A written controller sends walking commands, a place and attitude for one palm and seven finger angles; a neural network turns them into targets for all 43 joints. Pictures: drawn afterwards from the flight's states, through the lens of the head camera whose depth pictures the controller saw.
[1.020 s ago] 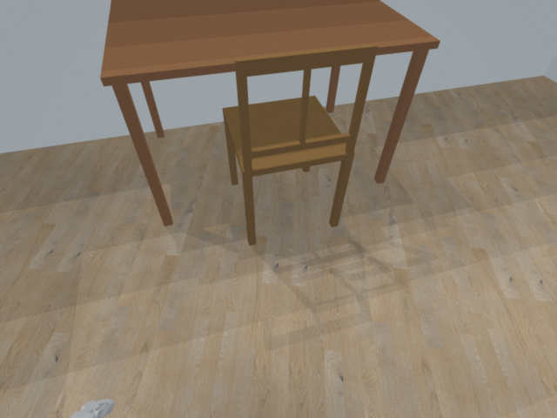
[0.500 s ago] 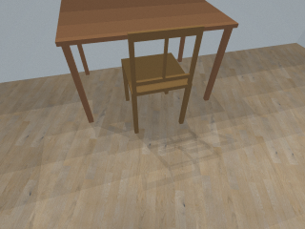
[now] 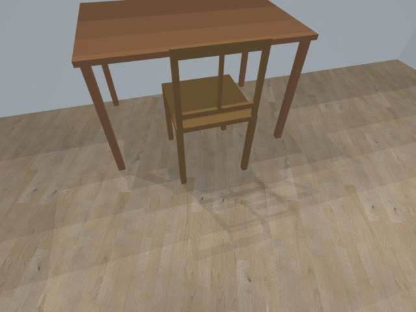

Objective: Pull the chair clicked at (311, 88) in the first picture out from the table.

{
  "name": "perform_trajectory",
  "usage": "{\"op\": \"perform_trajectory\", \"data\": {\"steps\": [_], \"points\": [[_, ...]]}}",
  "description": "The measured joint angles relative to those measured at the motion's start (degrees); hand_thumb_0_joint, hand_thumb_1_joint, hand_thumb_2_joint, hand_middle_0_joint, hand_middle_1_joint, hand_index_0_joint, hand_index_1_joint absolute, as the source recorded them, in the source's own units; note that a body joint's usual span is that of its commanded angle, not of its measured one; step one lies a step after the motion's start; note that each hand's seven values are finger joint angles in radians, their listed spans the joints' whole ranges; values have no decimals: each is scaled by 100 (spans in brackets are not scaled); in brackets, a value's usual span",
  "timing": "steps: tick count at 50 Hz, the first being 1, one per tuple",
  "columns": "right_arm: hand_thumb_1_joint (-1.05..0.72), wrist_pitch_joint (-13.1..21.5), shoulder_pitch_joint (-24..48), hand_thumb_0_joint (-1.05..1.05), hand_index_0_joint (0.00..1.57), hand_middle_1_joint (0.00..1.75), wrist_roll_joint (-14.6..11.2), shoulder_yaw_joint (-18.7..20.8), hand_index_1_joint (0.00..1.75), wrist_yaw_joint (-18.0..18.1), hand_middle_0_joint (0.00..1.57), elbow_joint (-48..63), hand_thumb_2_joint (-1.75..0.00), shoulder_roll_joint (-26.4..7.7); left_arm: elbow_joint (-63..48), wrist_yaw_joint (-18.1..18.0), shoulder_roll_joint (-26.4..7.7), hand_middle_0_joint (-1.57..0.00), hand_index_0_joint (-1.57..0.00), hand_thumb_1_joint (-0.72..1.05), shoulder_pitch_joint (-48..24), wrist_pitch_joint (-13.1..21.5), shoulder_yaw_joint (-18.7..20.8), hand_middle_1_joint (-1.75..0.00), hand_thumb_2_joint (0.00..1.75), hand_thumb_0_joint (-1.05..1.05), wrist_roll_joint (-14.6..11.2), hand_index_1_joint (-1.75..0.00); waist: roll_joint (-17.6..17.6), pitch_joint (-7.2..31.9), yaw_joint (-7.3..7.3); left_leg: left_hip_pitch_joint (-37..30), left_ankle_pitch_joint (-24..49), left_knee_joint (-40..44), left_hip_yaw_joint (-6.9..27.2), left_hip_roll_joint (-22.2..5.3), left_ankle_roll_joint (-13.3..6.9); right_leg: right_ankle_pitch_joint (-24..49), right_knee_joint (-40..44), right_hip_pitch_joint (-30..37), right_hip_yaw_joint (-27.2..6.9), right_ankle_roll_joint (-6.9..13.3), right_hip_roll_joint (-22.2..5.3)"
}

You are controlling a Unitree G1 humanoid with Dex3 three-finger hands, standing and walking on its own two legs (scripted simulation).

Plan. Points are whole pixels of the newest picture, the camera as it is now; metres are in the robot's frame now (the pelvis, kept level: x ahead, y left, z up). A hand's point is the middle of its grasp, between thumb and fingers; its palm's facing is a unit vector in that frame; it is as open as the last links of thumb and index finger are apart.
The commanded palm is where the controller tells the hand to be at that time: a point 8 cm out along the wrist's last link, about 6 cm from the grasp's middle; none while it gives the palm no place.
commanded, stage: look at it before walking up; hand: left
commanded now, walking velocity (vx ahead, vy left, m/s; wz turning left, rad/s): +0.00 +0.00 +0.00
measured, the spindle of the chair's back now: (220, 83) +1.04 +0.00 -0.12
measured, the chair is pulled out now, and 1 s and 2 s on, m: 0.00 0.00 0.00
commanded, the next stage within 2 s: walk to a spot facing it in 0.42 s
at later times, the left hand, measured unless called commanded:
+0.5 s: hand out of the picture +0.07 +0.25 -0.16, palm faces -0.02 -0.94 -0.33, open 7.4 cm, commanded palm none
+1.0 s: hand out of the picture +0.05 +0.17 -0.18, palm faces -0.16 -0.95 -0.28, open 7.4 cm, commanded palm none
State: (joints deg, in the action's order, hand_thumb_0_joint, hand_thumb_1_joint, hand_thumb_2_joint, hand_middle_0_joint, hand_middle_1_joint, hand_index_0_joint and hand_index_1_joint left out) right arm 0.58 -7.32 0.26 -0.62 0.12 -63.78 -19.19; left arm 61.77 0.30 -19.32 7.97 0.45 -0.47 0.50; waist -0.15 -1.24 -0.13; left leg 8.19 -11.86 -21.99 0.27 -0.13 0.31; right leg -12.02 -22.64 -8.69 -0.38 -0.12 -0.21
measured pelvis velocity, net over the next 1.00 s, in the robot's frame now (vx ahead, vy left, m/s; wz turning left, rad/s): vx -0.02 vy -0.03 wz -0.22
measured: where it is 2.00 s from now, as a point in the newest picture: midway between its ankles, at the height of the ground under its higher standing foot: outside the picture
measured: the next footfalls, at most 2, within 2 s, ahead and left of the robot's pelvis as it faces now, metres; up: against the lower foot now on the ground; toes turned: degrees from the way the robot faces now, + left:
left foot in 1.44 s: +0.10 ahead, +0.09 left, +0.00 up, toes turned -26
right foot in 2.00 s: +0.22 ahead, -0.23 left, +0.00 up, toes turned -56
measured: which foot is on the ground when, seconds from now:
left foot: down 0.00-0.92, up 0.94-1.00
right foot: down 0.00-1.00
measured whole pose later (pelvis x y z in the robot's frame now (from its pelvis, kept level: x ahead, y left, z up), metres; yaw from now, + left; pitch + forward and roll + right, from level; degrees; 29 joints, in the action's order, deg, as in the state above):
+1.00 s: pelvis -0.02 -0.03 -0.02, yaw -12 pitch -2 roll +1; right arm -3.4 -9.1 0.3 2.6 1.1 -56.5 -13.6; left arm 54.2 0.4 -11.8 15.4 -2.0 2.0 1.1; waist 2.2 -5.5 1.5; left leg 22.4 -27.4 -55.8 -3.2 -3.9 2.4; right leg -19.2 -39.4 -18.7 1.0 3.8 2.1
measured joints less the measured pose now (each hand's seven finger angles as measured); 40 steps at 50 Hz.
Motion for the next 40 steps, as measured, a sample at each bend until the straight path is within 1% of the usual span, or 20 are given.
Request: {"op": "perform_trajectory", "data": {"steps": [27, 29, 32, 35, 39, 40], "points": [[-91, -4, 36, 0, 20, 30, -11, -3, 30, 8, 20, -14, -89, -16, 52, -2, -28, -20, -21, 90, 67, 10, 5, -30, 90, 0, 3, -30, -9, -33, 23, -80, 49, 115, -1, -14, 3, 76, 160, 99, -1, -2, 13], [-91, -2, 41, 0, 20, 30, -7, -4, 30, 13, 20, -10, -89, -17, 44, 2, -27, -20, -21, 90, 69, -1, 10, -30, 90, 0, 4, -30, -7, -42, 41, -80, 51, 118, -20, -17, 2, 81, 157, 88, -20, -2, 16], [-91, -28, 62, 0, 20, 30, 2, 28, 30, 59, 20, 68, -89, 19, -31, -27, 2, -20, -21, 90, 112, -73, 50, -30, 90, 0, 2, -30, 0, -60, 89, -1, -14, -10, -119, -53, 9, 57, 23, -37, -118, -5, 52], [-91, -86, 54, 0, 20, 30, 6, 65, 30, 106, 20, 236, -89, 142, -147, -48, 86, -20, -21, 90, 215, -190, 88, -30, 90, 0, 9, -30, -13, -96, 110, 130, -145, -246, -277, -104, 17, -29, -260, -256, -274, -7, 108], [-91, -151, -27, 0, 20, 30, 16, 116, 29, 117, 20, 480, -89, 369, -331, 0, 221, -20, -20, 90, 355, -319, 136, -30, 90, 0, 27, -30, -92, -189, 110, 307, -327, -588, -520, -153, 19, -214, -831, -641, -492, 3, 173], [-91, -161, -48, 0, 20, 30, 16, 129, 30, 113, 20, 529, -89, 424, -381, 15, 254, -20, -20, 90, 385, -342, 151, -30, 90, 0, 29, -30, -121, -227, 123, 338, -371, -672, -598, -163, 20, -310, -1098, -776, -464, -5, 159]]}}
